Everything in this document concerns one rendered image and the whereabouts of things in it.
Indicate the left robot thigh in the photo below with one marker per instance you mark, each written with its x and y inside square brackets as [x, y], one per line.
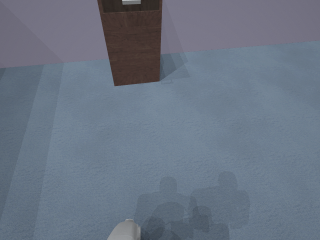
[127, 230]

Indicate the cabinet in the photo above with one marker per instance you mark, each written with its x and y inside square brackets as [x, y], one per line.
[133, 42]

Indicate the drawer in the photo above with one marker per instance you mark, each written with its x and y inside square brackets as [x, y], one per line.
[112, 6]

